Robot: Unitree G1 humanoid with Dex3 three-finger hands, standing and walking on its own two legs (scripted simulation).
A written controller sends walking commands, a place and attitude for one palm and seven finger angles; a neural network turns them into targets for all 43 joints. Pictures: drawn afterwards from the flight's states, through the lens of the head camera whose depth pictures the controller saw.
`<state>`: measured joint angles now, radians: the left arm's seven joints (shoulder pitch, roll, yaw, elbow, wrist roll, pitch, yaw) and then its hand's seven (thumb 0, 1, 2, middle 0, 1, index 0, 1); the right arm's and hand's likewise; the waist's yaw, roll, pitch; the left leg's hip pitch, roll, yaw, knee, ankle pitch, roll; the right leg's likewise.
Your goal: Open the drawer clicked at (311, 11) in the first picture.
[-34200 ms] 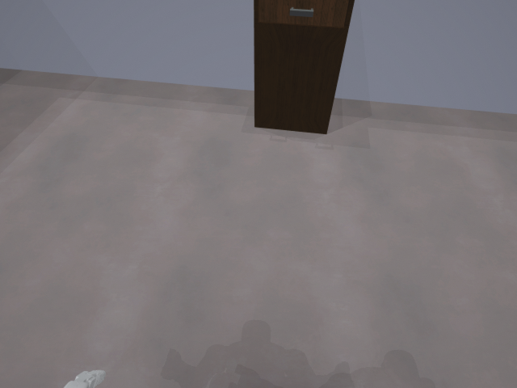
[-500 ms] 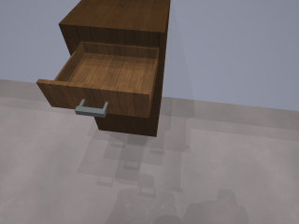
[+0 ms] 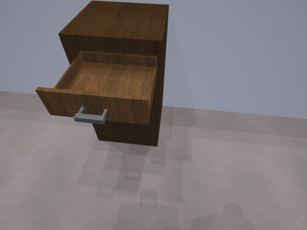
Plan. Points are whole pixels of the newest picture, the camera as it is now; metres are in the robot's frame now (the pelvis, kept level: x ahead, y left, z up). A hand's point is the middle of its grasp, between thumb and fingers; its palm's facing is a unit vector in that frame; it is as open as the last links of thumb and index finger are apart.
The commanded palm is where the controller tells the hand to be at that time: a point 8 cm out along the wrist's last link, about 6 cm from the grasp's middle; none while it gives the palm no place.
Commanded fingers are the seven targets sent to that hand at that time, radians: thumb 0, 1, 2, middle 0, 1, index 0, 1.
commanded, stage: let the arm hang, fingers relaxed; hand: left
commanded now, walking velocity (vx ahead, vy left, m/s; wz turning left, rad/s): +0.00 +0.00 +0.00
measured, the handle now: (91, 114) +0.51 +0.27 -0.06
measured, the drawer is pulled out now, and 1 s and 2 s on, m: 0.30 0.30 0.30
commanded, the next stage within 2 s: look to check the result in 0.02 s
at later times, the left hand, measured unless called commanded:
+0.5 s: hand out of the picture -0.02 +0.15 -0.17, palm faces +0.05 -0.98 -0.19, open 7.4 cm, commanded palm none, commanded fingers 0.00 0.90 0.90 -0.20 -0.30 -0.20 -0.30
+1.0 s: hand out of the picture -0.01 +0.15 -0.17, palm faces +0.06 -0.98 -0.19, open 7.4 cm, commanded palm none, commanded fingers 0.00 0.90 0.90 -0.20 -0.30 -0.20 -0.30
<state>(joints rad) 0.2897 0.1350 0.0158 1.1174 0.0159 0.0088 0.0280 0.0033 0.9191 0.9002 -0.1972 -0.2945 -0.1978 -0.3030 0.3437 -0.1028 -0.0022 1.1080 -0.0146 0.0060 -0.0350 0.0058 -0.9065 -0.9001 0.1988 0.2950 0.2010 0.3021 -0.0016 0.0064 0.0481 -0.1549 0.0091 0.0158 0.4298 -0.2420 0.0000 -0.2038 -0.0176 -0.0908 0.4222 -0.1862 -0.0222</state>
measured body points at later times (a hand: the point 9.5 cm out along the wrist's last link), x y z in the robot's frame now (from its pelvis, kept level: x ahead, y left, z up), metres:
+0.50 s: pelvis +0.00 -0.01 +0.00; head +0.01 -0.02 +0.45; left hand -0.02 +0.20 -0.16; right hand -0.03 -0.21 -0.17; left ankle +0.00 +0.12 -0.74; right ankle +0.03 -0.11 -0.74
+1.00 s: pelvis +0.00 -0.02 +0.00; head +0.02 -0.03 +0.45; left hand -0.01 +0.20 -0.16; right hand -0.03 -0.22 -0.16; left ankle +0.00 +0.12 -0.74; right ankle +0.03 -0.11 -0.74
